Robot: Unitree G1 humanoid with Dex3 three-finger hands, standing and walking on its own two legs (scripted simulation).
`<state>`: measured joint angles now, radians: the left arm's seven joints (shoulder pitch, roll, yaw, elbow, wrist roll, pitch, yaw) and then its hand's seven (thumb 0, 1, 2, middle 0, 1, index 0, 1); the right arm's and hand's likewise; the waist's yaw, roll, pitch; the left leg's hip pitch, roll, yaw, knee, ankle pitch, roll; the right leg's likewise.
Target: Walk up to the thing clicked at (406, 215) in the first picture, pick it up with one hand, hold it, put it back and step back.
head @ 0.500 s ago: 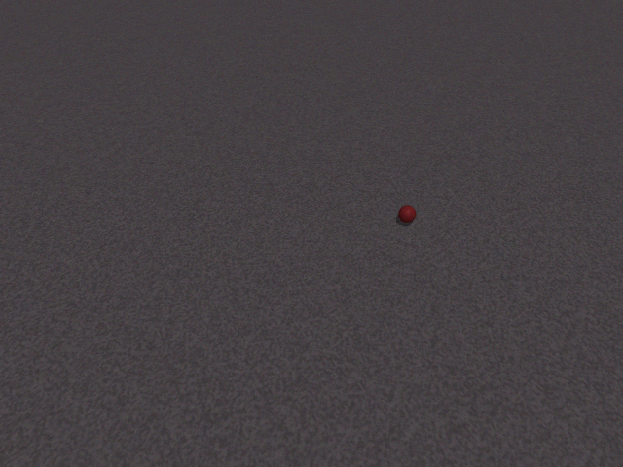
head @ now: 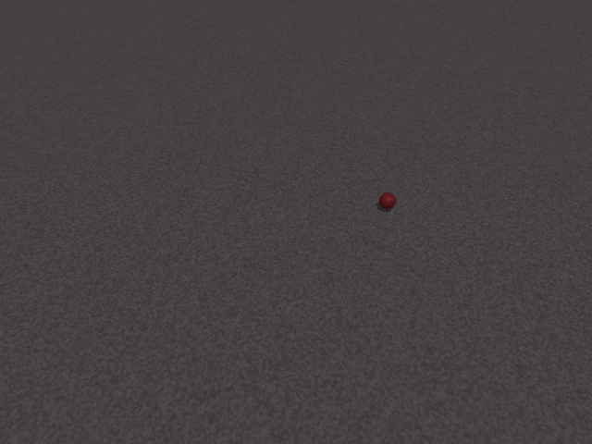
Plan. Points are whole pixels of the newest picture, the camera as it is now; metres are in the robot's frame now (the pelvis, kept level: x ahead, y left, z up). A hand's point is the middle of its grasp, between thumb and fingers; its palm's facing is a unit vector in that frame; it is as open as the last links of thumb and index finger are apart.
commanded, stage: stand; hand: left
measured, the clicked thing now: (387, 200) +1.29 -0.42 -0.74
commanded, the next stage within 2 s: walk up in 0.62 s
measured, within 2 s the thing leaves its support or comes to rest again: neither
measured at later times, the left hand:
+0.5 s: hand out of the picture +0.08 +0.25 -0.16, palm faces -0.03 -0.94 -0.33, open 7.4 cm
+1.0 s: hand (193, 421) +0.20 +0.19 -0.15, palm faces -0.18 -0.89 -0.43, open 7.4 cm
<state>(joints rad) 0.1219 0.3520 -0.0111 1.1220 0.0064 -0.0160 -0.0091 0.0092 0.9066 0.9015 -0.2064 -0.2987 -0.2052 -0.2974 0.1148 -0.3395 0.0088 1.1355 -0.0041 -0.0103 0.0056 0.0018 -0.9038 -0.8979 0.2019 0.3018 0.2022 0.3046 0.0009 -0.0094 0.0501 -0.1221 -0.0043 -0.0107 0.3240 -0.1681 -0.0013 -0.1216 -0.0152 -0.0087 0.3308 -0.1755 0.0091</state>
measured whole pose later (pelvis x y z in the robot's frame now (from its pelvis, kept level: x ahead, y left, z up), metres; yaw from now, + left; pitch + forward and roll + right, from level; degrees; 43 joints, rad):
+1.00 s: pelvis +0.08 -0.10 -0.04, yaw -13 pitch -3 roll +0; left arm 0.26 0.47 0.12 0.96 0.04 -0.01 -0.12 0.01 0.91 0.90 -0.20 -0.30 -0.20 -0.30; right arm 0.24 -0.49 -0.10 0.98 -0.05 -0.04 0.02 0.00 -0.90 -0.90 0.20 0.30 0.20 0.30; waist 0.01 0.05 0.04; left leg -0.09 0.20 0.09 0.75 -0.52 0.01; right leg -0.40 -0.08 -0.06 0.74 -0.27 0.01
